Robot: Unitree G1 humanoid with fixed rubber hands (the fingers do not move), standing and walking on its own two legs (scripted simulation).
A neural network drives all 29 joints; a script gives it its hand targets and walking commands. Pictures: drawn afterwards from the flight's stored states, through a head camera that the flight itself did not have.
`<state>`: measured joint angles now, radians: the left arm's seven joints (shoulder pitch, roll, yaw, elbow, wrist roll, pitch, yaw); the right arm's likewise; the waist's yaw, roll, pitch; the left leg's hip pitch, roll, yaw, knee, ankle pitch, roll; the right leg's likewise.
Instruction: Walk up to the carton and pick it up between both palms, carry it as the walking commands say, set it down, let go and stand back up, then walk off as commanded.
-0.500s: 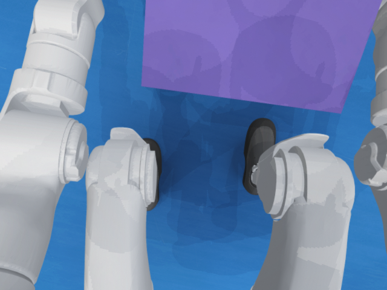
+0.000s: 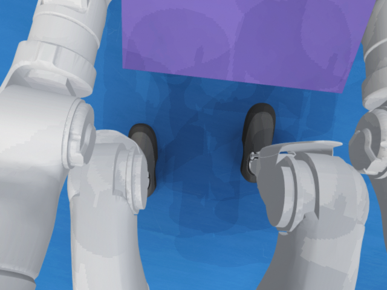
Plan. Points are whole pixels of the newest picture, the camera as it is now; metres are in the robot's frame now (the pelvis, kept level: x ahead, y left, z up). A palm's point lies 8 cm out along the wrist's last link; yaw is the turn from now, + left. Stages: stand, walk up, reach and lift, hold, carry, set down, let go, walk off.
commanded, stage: reach and lift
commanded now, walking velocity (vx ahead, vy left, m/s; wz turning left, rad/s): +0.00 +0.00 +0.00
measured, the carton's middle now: out of the picture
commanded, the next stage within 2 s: none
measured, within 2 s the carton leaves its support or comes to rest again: leaves its support in 0.94 s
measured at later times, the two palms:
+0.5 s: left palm out of the picture +0.58 +0.10 -0.18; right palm out of the picture +0.54 -0.24 -0.18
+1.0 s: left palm out of the picture +0.58 +0.10 -0.17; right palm out of the picture +0.54 -0.24 -0.17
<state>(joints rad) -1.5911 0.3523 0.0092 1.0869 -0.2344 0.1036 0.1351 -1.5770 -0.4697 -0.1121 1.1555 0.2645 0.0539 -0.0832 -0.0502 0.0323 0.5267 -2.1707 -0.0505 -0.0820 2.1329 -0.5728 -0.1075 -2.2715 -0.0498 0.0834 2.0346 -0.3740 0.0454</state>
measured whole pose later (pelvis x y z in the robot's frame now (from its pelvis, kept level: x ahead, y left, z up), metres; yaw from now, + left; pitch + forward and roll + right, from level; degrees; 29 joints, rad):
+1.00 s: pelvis +0.00 +0.00 +0.00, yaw +1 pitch +32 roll +1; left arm -1.58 0.33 0.07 0.96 -0.15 0.27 0.13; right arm -1.52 -0.43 -0.17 0.96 0.15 0.27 -0.11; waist -0.08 0.05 0.53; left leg -2.15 -0.10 -0.08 2.15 -0.57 -0.11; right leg -2.23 -0.03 0.11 2.07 -0.40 0.08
